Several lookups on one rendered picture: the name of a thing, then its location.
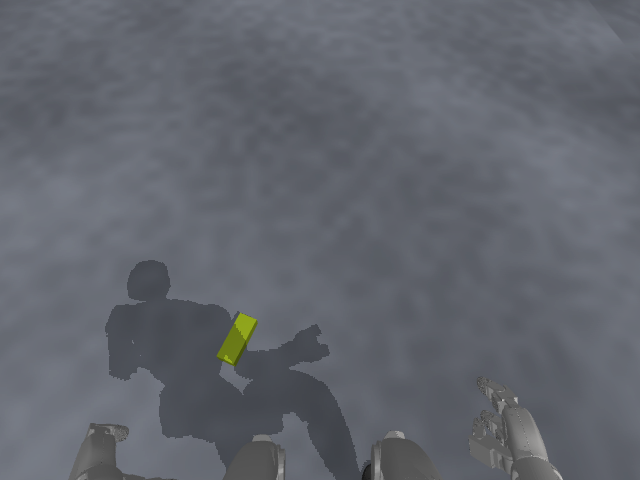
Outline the right robot hand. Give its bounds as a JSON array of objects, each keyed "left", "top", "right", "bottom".
[{"left": 468, "top": 377, "right": 549, "bottom": 474}]

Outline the right robot arm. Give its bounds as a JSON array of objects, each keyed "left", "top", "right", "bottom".
[{"left": 510, "top": 457, "right": 563, "bottom": 480}]

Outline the left robot hand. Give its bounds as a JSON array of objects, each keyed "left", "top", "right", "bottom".
[{"left": 68, "top": 423, "right": 177, "bottom": 480}]

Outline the left robot arm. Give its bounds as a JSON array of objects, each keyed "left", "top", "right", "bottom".
[{"left": 75, "top": 464, "right": 124, "bottom": 480}]

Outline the small box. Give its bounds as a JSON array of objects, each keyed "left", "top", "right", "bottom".
[{"left": 217, "top": 313, "right": 258, "bottom": 367}]

